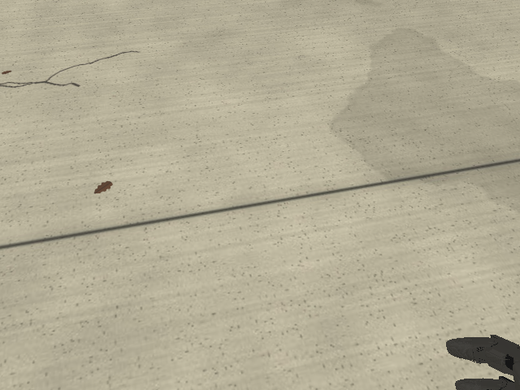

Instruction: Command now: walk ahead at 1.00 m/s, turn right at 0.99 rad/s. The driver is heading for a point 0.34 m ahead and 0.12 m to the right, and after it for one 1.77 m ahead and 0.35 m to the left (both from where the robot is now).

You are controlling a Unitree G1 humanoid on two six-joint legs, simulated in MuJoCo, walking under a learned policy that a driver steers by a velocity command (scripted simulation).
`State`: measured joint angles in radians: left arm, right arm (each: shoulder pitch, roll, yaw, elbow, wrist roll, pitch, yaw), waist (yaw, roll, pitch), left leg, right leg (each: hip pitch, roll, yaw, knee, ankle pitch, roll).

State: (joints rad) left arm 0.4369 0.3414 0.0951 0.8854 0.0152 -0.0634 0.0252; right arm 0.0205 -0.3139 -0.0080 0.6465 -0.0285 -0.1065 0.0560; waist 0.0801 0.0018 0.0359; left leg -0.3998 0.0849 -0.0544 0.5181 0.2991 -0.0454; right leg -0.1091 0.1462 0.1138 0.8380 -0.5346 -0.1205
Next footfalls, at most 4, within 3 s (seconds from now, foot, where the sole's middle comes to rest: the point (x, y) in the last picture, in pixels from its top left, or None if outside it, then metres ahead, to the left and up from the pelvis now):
0.04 left None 0.15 0.18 -0.84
0.36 right None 0.45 -0.12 -0.84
0.84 left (255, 363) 0.63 0.08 -0.84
1.26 right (325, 342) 0.71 -0.12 -0.84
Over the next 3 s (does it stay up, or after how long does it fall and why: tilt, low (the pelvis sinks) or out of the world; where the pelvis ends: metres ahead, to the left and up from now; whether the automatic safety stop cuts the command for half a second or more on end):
stays up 1.03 0.18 -0.08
